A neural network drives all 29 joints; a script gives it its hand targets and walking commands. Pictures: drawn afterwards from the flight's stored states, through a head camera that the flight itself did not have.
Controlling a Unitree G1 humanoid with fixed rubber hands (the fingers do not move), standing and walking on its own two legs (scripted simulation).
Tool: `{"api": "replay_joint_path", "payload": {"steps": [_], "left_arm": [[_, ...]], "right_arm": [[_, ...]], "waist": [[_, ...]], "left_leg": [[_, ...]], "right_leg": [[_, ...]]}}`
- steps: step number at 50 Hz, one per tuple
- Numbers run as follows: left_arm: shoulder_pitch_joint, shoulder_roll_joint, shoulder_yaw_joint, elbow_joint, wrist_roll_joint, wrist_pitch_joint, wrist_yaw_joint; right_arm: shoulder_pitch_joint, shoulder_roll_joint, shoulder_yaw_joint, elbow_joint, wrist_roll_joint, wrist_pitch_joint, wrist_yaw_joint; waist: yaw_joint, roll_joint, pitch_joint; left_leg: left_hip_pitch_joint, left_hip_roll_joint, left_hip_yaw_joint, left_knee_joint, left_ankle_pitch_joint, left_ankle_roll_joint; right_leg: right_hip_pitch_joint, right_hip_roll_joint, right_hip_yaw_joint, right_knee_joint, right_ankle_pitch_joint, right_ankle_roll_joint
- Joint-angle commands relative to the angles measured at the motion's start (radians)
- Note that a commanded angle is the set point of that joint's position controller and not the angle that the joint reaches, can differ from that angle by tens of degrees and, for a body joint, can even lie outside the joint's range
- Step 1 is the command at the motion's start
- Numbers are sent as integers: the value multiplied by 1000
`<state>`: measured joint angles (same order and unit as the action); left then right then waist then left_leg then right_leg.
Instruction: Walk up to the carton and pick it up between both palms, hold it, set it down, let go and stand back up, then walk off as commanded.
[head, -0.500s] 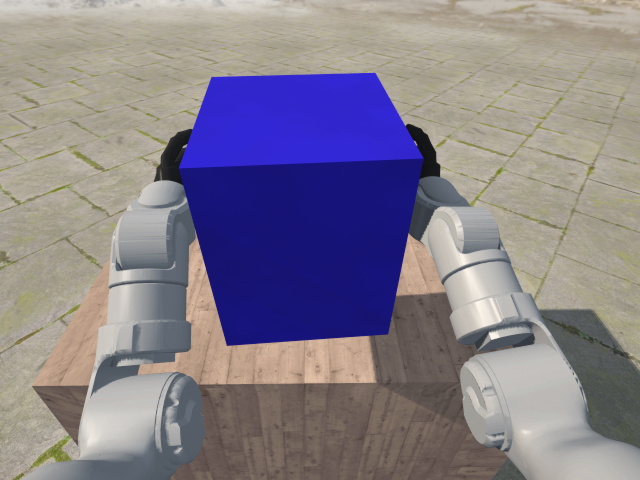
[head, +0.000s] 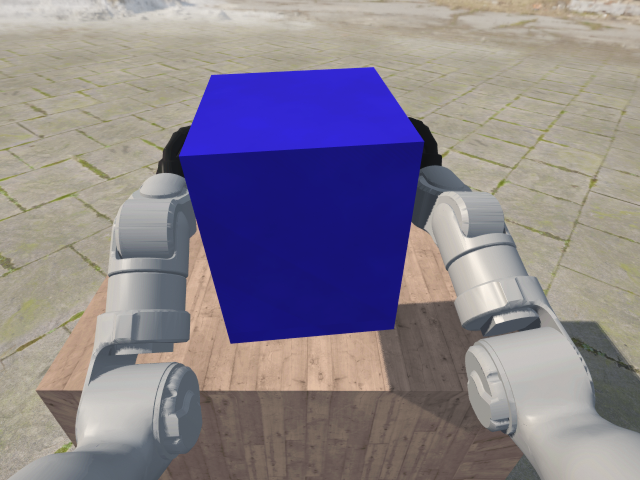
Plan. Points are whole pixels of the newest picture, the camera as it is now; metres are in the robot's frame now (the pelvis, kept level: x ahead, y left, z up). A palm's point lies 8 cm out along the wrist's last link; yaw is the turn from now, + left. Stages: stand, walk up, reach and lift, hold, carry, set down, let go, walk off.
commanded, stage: hold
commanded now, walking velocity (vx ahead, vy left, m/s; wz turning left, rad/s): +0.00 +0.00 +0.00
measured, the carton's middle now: (303, 203) +0.38 +0.00 +0.22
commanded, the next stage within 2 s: none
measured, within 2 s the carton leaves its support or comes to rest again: neither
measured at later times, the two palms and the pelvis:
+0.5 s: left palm (177, 189) +0.37 +0.15 +0.25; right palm (425, 181) +0.38 -0.15 +0.25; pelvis +0.01 +0.00 +0.00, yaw +0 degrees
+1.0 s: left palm (175, 186) +0.37 +0.15 +0.25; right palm (426, 179) +0.38 -0.15 +0.26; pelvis +0.00 +0.00 +0.00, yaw +0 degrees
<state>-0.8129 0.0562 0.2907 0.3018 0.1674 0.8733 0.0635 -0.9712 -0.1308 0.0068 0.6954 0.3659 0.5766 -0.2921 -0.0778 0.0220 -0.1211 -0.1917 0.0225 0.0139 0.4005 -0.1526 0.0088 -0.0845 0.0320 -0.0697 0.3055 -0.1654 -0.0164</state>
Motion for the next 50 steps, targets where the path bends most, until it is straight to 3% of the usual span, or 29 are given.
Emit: {"api": "replay_joint_path", "payload": {"steps": [1, 6, 9, 10, 14, 18, 21, 24, 30, 33, 38, 39, 41, 43, 46, 50], "left_arm": [[-942, -637, -468, -274, -190, -139, -132], [-921, -623, -440, -235, -168, -123, -146], [-917, -638, -477, -299, -179, -123, -137], [-928, -643, -481, -306, -181, -123, -135], [-886, -617, -454, -281, -155, -108, -144], [-922, -615, -455, -294, -161, -112, -148], [-920, -622, -459, -279, -166, -112, -149], [-921, -620, -464, -290, -173, -114, -148], [-894, -610, -450, -280, -166, -110, -154], [-899, -614, -454, -284, -165, -108, -155], [-917, -596, -416, -256, -141, -109, -167], [-940, -600, -433, -268, -156, -112, -167], [-925, -622, -465, -298, -179, -114, -157], [-929, -627, -464, -273, -170, -111, -153], [-923, -617, -421, -230, -147, -111, -157], [-962, -622, -436, -237, -173, -125, -148]], "right_arm": [[-826, 771, 300, -408, 171, -13, 114], [-851, 771, 295, -416, 168, -10, 111], [-840, 768, 317, -459, 187, -9, 109], [-808, 765, 312, -434, 184, -1, 106], [-808, 751, 308, -433, 172, 9, 102], [-808, 764, 309, -413, 178, 14, 106], [-847, 764, 315, -461, 182, 7, 101], [-826, 774, 322, -450, 182, 13, 99], [-836, 786, 333, -472, 190, 12, 91], [-814, 777, 326, -461, 186, 19, 86], [-815, 786, 309, -402, 178, 25, 89], [-845, 792, 313, -430, 188, 16, 92], [-849, 783, 326, -487, 194, 11, 88], [-841, 773, 321, -445, 190, 16, 91], [-835, 777, 298, -397, 175, 19, 96], [-869, 793, 292, -398, 167, 9, 109]], "waist": [[-17, 43, -521], [-9, 26, -452], [-10, 53, -514], [-24, 55, -496], [-15, 26, -453], [-15, 35, -454], [-2, 27, -492], [-12, 34, -487], [2, 14, -493], [-18, 28, -487], [-7, 12, -423], [2, 26, -468], [-12, 32, -522], [-9, 53, -490], [0, 17, -420], [3, 22, -464]], "left_leg": [[279, -52, -57, -5, 235, -44], [239, -54, -49, -19, 180, -34], [273, -53, -59, 3, 262, -51], [279, -53, -60, 2, 269, -55], [265, -52, -53, -9, 234, -47], [246, -53, -52, -17, 220, -44], [254, -56, -52, -10, 221, -46], [257, -58, -52, -9, 223, -42], [245, -65, -50, -5, 235, -36], [262, -63, -53, -4, 249, -47], [228, -61, -46, -23, 187, -32], [231, -61, -48, -16, 203, -37], [262, -63, -55, 1, 259, -46], [269, -60, -55, -6, 241, -47], [232, -57, -47, -26, 170, -35], [239, -57, -49, -19, 188, -35]], "right_leg": [[49, 57, 46, -18, 241, 83], [56, 46, 52, -23, 214, 86], [69, 53, 49, -8, 278, 83], [63, 56, 48, -10, 282, 82], [68, 54, 48, -21, 245, 85], [59, 51, 54, -12, 245, 86], [70, 50, 53, -13, 240, 87], [73, 48, 58, -8, 268, 85], [93, 44, 63, -3, 326, 95], [99, 44, 64, -4, 335, 91], [77, 37, 64, -11, 275, 95], [84, 39, 65, -4, 283, 91], [92, 47, 60, 2, 322, 90], [66, 50, 58, -6, 279, 87], [53, 41, 63, -25, 193, 90], [40, 44, 59, -17, 197, 84]]}}
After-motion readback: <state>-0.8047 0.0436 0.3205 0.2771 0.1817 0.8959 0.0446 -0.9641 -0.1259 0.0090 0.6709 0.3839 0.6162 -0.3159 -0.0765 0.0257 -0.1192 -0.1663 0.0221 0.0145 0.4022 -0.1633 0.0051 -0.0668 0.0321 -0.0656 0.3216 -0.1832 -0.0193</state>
